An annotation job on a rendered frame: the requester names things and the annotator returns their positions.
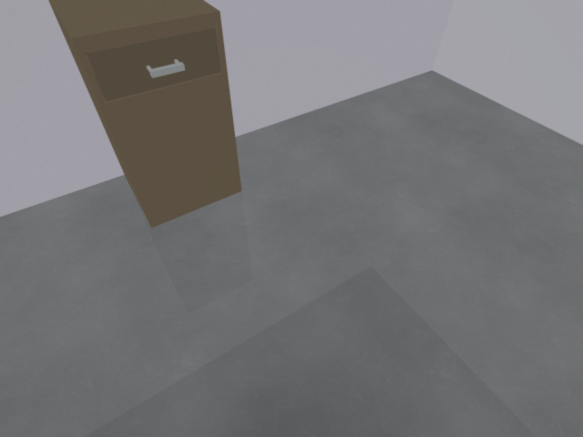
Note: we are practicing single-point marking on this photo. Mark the cabinet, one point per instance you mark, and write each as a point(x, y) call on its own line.
point(176, 144)

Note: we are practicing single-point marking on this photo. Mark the handle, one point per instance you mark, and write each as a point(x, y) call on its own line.
point(166, 70)

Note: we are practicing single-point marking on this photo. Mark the drawer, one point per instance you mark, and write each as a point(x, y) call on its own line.
point(121, 71)

